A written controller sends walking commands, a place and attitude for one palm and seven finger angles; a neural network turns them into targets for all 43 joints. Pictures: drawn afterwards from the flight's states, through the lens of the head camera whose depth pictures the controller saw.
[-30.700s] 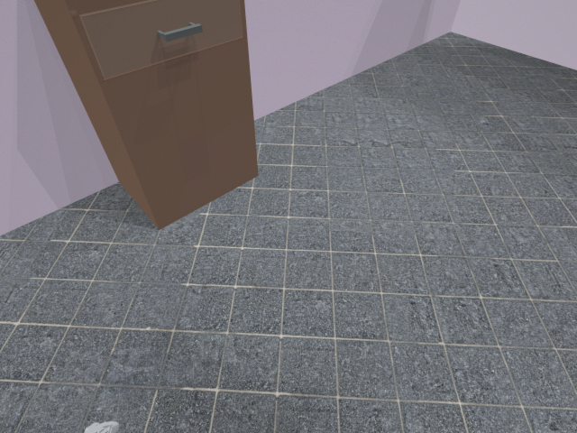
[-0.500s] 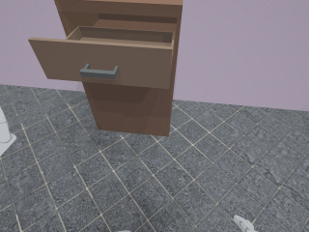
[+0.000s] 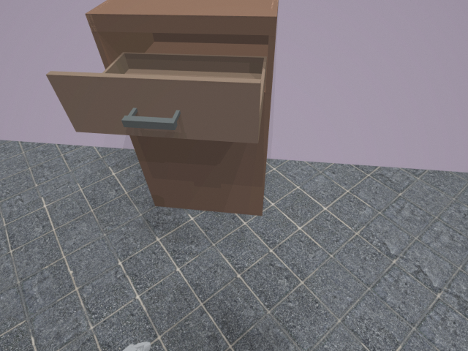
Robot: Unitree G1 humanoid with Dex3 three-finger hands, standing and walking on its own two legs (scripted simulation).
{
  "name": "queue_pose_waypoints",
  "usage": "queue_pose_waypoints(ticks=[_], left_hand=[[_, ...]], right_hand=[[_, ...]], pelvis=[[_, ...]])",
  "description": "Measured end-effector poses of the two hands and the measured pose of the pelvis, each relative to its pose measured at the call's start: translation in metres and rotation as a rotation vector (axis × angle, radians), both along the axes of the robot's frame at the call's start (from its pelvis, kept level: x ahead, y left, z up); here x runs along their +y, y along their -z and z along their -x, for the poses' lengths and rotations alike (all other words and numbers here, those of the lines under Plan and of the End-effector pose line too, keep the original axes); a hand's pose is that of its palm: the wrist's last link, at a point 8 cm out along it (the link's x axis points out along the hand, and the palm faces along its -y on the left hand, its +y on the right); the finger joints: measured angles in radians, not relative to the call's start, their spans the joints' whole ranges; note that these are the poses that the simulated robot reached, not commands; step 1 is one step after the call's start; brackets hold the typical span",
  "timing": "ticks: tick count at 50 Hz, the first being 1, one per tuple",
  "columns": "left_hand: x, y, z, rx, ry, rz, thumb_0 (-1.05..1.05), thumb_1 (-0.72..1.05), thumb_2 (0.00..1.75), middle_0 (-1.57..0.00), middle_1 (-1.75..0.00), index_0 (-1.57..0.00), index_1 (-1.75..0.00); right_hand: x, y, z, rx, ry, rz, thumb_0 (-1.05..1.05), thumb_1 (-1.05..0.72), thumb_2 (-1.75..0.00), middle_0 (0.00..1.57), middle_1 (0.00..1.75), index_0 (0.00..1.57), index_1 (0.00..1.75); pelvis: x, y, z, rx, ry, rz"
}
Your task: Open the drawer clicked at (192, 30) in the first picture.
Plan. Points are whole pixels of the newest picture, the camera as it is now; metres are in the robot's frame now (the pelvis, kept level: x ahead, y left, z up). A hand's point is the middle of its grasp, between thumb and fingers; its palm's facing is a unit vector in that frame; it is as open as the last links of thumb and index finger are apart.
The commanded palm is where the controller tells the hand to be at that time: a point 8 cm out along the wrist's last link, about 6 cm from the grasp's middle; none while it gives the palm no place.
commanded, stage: let the arm hang, fingers relaxed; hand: left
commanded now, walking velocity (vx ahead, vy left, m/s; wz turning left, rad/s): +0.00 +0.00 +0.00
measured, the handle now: (152, 117) +0.65 +0.22 +0.07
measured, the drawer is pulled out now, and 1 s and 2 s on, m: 0.29 0.29 0.29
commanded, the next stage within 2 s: look to check the result in 0.84 s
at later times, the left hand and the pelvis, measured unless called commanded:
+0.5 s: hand out of the picture +0.02 +0.18 -0.14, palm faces +0.01 -0.98 -0.22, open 7.3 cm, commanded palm none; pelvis +0.01 +0.00 +0.02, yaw -1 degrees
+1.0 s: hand out of the picture +0.01 +0.16 -0.15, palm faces +0.00 -0.98 -0.20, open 7.4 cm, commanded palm none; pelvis +0.01 -0.01 +0.03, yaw -2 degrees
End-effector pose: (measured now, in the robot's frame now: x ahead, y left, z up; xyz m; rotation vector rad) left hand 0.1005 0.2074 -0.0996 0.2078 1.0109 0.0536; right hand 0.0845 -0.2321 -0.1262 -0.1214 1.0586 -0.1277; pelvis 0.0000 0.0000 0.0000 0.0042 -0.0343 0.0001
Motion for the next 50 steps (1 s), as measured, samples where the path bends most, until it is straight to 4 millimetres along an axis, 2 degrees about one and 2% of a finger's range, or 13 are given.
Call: queue_pose_waypoints(ticks=[1,4,7,10,13,17,23,27,31,38,50], left_hand=[[-0.001,0.01,0.019,0.057,-0.067,0.025,-0.01,0.93,0.89,-0.2,-0.3,-0.2,-0.3],[0.02,0.026,0.055,0.166,-0.151,0.008,-0.05,1.01,0.89,-0.21,-0.3,-0.21,-0.3],[0.036,0.031,0.087,0.295,-0.183,-0.013,-0.05,1.0,0.89,-0.21,-0.3,-0.21,-0.3],[0.044,0.025,0.11,0.395,-0.192,-0.035,-0.03,0.97,0.89,-0.21,-0.3,-0.2,-0.3],[0.046,0.018,0.12,0.443,-0.189,-0.049,-0.02,0.95,0.89,-0.2,-0.3,-0.2,-0.3],[0.042,0.013,0.118,0.449,-0.174,-0.055,-0.01,0.93,0.89,-0.2,-0.3,-0.2,-0.3],[0.027,0.013,0.093,0.384,-0.145,-0.037,0.0,0.91,0.89,-0.2,-0.3,-0.2,-0.3],[0.016,0.014,0.076,0.341,-0.123,-0.023,0.0,0.91,0.89,-0.2,-0.3,-0.2,-0.3],[0.016,0.015,0.07,0.332,-0.116,-0.031,0.01,0.93,0.89,-0.2,-0.3,-0.2,-0.3],[0.011,0.015,0.072,0.337,-0.119,-0.028,0.01,0.92,0.89,-0.2,-0.3,-0.2,-0.3],[-0.003,0.017,0.094,0.387,-0.134,-0.01,0.0,0.91,0.89,-0.2,-0.3,-0.2,-0.3]], right_hand=[[0.0,0.0,0.011,0.054,0.001,0.01,0.01,-0.9,-0.9,0.2,0.3,0.2,0.3],[0.0,0.0,0.043,0.199,-0.005,0.046,0.01,-0.9,-0.9,0.2,0.3,0.2,0.3],[0.002,-0.005,0.072,0.312,0.001,0.07,0.01,-0.9,-0.9,0.2,0.3,0.2,0.3],[0.005,-0.009,0.087,0.374,0.022,0.067,0.01,-0.9,-0.9,0.2,0.3,0.2,0.3],[0.01,-0.009,0.091,0.384,0.042,0.049,0.01,-0.9,-0.9,0.2,0.3,0.2,0.3],[0.018,-0.004,0.085,0.36,0.054,0.014,0.01,-0.9,-0.9,0.2,0.29,0.2,0.3],[0.022,0.002,0.076,0.324,0.06,-0.011,0.02,-0.93,-0.9,0.2,0.3,0.2,0.3],[0.021,0.002,0.077,0.317,0.071,-0.018,0.02,-0.93,-0.9,0.2,0.3,0.2,0.3],[0.02,0.002,0.083,0.325,0.083,-0.025,0.02,-0.92,-0.9,0.2,0.29,0.2,0.3],[0.022,0.003,0.1,0.367,0.096,-0.042,0.01,-0.91,-0.9,0.2,0.29,0.2,0.3],[0.02,0.003,0.115,0.403,0.108,-0.051,0.01,-0.91,-0.9,0.2,0.29,0.2,0.3]], pelvis=[[0.0,-0.001,0.0,0.004,-0.002,0.01],[0.001,-0.003,-0.001,0.022,-0.014,0.037],[0.002,-0.008,-0.003,0.032,-0.01,0.023],[0.003,-0.015,-0.008,0.034,-0.002,0.012],[0.004,-0.019,-0.011,0.028,0.004,0.009],[0.005,-0.022,-0.012,0.018,0.012,0.006],[0.005,-0.024,-0.013,0.004,0.021,0.002],[0.003,-0.025,-0.012,-0.002,0.026,-0.001],[0.0,-0.025,-0.012,-0.003,0.03,-0.002],[-0.006,-0.025,-0.011,-0.006,0.03,-0.002],[-0.011,-0.025,-0.006,-0.01,0.031,0.0]])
